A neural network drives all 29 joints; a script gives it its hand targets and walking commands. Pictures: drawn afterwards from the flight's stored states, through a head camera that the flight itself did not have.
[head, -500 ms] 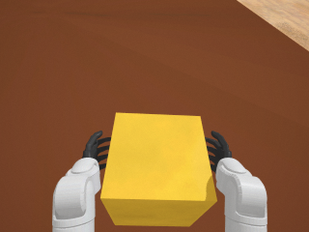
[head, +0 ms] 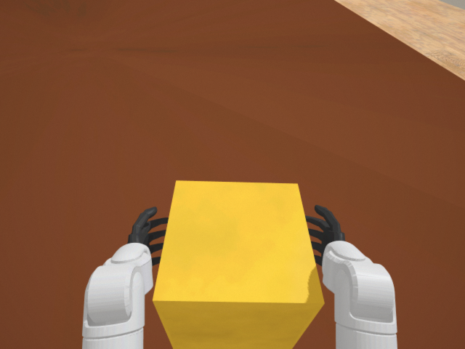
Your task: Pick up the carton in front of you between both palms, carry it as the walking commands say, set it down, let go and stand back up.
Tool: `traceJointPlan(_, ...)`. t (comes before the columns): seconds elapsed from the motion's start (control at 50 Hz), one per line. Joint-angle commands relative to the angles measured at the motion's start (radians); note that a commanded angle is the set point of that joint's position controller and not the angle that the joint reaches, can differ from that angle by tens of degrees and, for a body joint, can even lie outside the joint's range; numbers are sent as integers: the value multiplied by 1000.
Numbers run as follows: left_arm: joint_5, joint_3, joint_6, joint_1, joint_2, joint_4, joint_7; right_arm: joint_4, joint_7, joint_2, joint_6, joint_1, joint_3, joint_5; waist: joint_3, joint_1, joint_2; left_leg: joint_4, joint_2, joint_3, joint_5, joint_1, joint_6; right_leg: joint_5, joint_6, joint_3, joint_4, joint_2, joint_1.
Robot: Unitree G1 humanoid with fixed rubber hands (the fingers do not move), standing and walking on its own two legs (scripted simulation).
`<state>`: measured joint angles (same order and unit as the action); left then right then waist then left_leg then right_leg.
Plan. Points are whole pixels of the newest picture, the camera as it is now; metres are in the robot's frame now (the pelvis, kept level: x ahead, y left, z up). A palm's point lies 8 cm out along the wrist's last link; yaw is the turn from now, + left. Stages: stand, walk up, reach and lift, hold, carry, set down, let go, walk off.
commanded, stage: carry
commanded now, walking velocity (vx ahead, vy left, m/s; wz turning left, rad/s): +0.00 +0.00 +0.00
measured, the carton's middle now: (234, 270) +0.28 +0.00 +0.01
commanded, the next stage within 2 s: hold in 1.18 s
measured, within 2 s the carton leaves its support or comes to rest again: neither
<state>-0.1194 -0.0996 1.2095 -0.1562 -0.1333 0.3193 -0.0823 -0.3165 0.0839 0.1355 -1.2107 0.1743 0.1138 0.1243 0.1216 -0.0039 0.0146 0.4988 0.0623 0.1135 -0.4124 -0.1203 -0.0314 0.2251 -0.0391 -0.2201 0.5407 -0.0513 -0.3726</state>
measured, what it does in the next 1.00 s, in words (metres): shifts its weight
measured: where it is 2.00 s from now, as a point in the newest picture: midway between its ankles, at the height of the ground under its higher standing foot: outside the picture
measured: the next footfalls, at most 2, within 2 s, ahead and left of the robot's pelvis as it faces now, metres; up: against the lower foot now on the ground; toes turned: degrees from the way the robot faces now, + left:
none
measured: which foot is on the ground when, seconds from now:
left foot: down 0.00-1.00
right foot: down 0.00-1.00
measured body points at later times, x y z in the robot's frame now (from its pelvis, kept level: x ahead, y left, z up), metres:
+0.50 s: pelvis -0.03 +0.01 +0.00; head -0.06 +0.01 +0.45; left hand +0.24 +0.16 +0.06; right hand +0.24 -0.14 +0.06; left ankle -0.13 +0.11 -0.73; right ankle +0.02 -0.10 -0.73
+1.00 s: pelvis -0.06 +0.01 +0.00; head -0.08 +0.01 +0.45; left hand +0.24 +0.16 +0.03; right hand +0.24 -0.14 +0.02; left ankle -0.13 +0.11 -0.73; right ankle +0.02 -0.10 -0.73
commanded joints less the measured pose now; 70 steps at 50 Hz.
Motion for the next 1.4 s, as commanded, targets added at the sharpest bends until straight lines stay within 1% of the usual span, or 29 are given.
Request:
traceJointPlan(0.0,412,711,-1,-452,-917,72,250,-45,-261,905,-4,405,-704,-408,271,4,27,-3,104,-46,756,30,8,-591,-6,99,41,-106,228)
traceJointPlan(0.04,413,711,1,-451,-913,70,250,-42,-260,901,-5,400,-701,-404,259,5,38,5,113,-48,793,31,16,-522,1,92,43,-100,213)
traceJointPlan(0.1,413,711,2,-451,-909,64,252,-42,-260,897,-6,402,-700,-401,249,6,33,8,114,-49,764,13,24,-485,-1,95,53,-105,212)
traceJointPlan(0.18,403,714,-5,-432,-924,45,257,-29,-265,912,0,389,-707,-395,225,6,27,3,114,-50,679,-14,34,-417,1,99,47,-109,202)
traceJointPlan(0.28,382,727,-42,-419,-939,10,266,-3,-274,927,37,383,-728,-383,195,7,10,-20,102,-59,537,-53,40,-405,1,112,24,-118,208)
traceJointPlan(0.42,331,701,-130,-418,-896,-42,264,57,-273,893,124,391,-711,-340,164,5,0,-66,95,-75,358,-94,53,-302,3,128,-25,-123,210)
traceJointPlan(0.56,262,632,-229,-388,-832,-133,261,152,-265,832,225,354,-640,-262,152,3,-2,-83,88,-79,277,-122,58,-251,1,135,-50,-125,203)
traceJointPlan(0.7,179,530,-371,-424,-795,-257,259,276,-259,804,366,379,-539,-173,138,4,-9,-97,84,-85,201,-146,66,-193,8,141,-73,-125,192)
traceJointPlan(0.82,109,432,-508,-493,-822,-410,270,426,-268,830,502,449,-446,-104,155,1,-13,-98,79,-89,170,-156,71,-176,11,146,-81,-125,200)
traceJointPlan(0.88,100,425,-561,-526,-867,-458,280,473,-279,873,554,482,-439,-94,175,1,-14,-90,77,-89,179,-151,71,-191,9,147,-78,-126,208)
traceJointPlan(0.92,102,432,-578,-534,-893,-469,286,484,-284,898,571,490,-448,-95,193,2,-16,-80,75,-88,198,-142,71,-214,7,147,-74,-127,214)
traceJointPlan(0.98,116,461,-576,-520,-916,-453,290,468,-288,920,568,476,-479,-111,218,3,-16,-63,73,-86,236,-128,69,-258,3,145,-64,-130,222)
traceJointPlan(1.04,144,505,-543,-489,-919,-407,289,421,-287,923,535,447,-524,-139,232,4,-16,-49,75,-85,268,-119,66,-295,-1,143,-56,-133,225)
traceJointPlan(1.1,140,498,-516,-461,-896,-395,286,409,-284,901,507,423,-520,-138,227,4,-15,-46,78,-84,282,-120,65,-308,-1,140,-51,-134,220)
traceJointPlan(1.16,136,490,-511,-463,-884,-391,285,407,-283,891,502,424,-511,-135,208,4,-14,-51,79,-84,269,-131,66,-288,0,140,-54,-133,209)
traceJointPlan(1.18,121,460,-526,-392,-922,-438,287,370,-280,904,506,328,-507,-143,62,17,123,-187,-88,-255,521,-276,62,-449,-12,273,-70,134,589)
traceJointPlan(1.2,113,447,-560,-426,-905,-408,271,329,-273,871,528,375,-509,-132,99,-6,92,-177,-93,-267,559,-322,63,-515,-17,313,-71,114,673)
traceJointPlan(1.22,95,425,-565,-393,-865,-418,265,331,-266,863,525,361,-500,-124,92,3,7,-180,-100,-262,511,-191,72,-493,0,316,-94,108,603)
traceJointPlan(1.24,77,417,-571,-389,-866,-417,258,322,-270,851,531,385,-510,-127,84,-13,55,-188,-108,-256,462,-162,69,-476,10,308,-100,112,583)
traceJointPlan(1.26,86,420,-579,-412,-866,-417,252,330,-268,852,536,402,-527,-131,90,-13,33,-193,-103,-260,468,-200,71,-467,11,308,-95,120,629)
traceJointPlan(1.3,94,428,-591,-407,-852,-412,247,327,-254,837,548,367,-519,-126,97,-1,19,-200,-100,-261,490,-194,72,-471,12,306,-96,124,642)
traceJointPlan(1.32,91,424,-595,-396,-838,-419,247,313,-252,830,549,370,-521,-123,98,4,15,-205,-104,-257,471,-148,71,-452,20,298,-103,130,616)
traceJointPlan(1.34,86,425,-596,-400,-833,-415,248,312,-255,829,550,374,-521,-118,96,3,11,-205,-110,-250,459,-121,68,-424,25,291,-113,136,592)
traceJointPlan(1.36,80,422,-596,-415,-837,-425,250,316,-260,833,551,394,-528,-118,87,-2,17,-218,-111,-247,397,-123,70,-371,29,285,-118,140,588)
traceJointPlan(1.38,93,436,-599,-444,-852,-419,255,334,-258,841,552,392,-535,-117,76,2,3,-221,-106,-249,369,-174,69,-340,28,281,-118,143,621)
